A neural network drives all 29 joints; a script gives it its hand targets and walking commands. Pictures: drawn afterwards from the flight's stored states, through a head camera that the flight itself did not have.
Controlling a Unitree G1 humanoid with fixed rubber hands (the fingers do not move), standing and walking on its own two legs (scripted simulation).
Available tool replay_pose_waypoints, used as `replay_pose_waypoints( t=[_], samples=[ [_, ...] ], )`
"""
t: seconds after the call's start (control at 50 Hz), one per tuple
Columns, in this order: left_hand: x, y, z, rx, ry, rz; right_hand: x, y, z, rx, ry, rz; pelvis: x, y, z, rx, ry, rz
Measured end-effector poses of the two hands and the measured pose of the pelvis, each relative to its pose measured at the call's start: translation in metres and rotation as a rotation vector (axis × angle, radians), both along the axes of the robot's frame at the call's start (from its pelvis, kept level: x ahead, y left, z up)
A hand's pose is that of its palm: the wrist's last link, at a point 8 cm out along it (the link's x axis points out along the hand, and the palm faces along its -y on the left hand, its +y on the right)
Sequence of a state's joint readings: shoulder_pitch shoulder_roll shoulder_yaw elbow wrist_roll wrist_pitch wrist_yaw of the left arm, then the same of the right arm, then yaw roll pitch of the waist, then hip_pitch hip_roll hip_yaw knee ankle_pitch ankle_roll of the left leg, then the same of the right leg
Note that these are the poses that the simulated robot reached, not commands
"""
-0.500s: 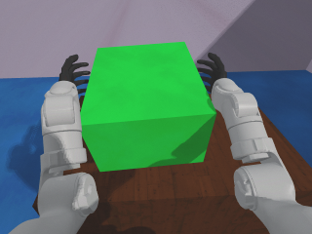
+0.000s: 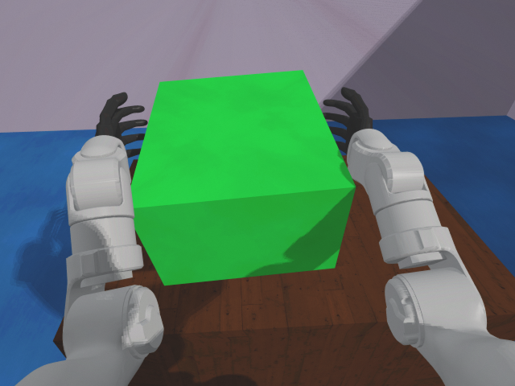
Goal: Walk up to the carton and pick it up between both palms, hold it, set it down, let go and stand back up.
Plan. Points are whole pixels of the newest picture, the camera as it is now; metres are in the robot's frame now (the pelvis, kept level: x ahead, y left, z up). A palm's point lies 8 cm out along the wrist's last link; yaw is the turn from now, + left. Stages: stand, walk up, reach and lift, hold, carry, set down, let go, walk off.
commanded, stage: hold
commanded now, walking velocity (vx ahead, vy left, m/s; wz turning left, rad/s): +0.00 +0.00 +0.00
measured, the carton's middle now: (240, 167) +0.41 -0.01 +0.19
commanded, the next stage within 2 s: none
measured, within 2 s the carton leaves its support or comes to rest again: neither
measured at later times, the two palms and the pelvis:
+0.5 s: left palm (119, 142) +0.37 +0.16 +0.27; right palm (369, 139) +0.35 -0.19 +0.26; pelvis -0.01 +0.00 +0.00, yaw -1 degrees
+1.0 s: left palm (119, 144) +0.37 +0.16 +0.26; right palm (366, 140) +0.35 -0.19 +0.26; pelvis +0.00 +0.00 +0.00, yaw -1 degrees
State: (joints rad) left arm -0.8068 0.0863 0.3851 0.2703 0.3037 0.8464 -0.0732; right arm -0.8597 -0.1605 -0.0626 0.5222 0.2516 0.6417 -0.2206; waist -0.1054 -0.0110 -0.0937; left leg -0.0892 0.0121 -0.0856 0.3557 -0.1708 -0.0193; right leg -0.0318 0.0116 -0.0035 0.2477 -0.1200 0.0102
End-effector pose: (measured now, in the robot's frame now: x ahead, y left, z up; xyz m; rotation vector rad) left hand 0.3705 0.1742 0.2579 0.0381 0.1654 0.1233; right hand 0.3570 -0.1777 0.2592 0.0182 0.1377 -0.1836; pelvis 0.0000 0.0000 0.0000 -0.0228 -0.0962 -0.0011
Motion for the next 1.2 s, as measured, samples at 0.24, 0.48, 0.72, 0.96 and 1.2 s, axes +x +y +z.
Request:
replay_pose_waypoints(
  t=[0.24, 0.48, 0.72, 0.96, 1.2],
  samples=[
    [-0.004, -0.010, 0.008, -0.003, -0.032, -0.022, -0.010, -0.010, 0.004, 0.004, -0.030, -0.019, -0.002, 0.001, 0.000, -0.001, -0.001, -0.007],
    [-0.004, -0.013, 0.007, 0.000, -0.016, -0.022, -0.012, -0.013, 0.003, -0.009, -0.013, -0.023, -0.006, -0.001, 0.000, 0.002, 0.006, -0.021],
    [-0.002, -0.007, 0.009, 0.006, -0.018, -0.016, -0.007, -0.007, 0.007, -0.010, -0.014, -0.015, -0.005, -0.001, 0.000, 0.001, 0.010, -0.009],
    [-0.001, -0.010, 0.004, 0.002, -0.019, -0.022, -0.008, -0.009, 0.001, -0.007, -0.015, -0.021, -0.002, 0.001, 0.000, -0.001, 0.005, -0.010],
    [-0.002, -0.011, 0.003, -0.001, -0.021, -0.018, -0.009, -0.011, 0.000, -0.004, -0.017, -0.019, -0.002, 0.001, 0.000, 0.000, 0.004, -0.013]
  ],
)
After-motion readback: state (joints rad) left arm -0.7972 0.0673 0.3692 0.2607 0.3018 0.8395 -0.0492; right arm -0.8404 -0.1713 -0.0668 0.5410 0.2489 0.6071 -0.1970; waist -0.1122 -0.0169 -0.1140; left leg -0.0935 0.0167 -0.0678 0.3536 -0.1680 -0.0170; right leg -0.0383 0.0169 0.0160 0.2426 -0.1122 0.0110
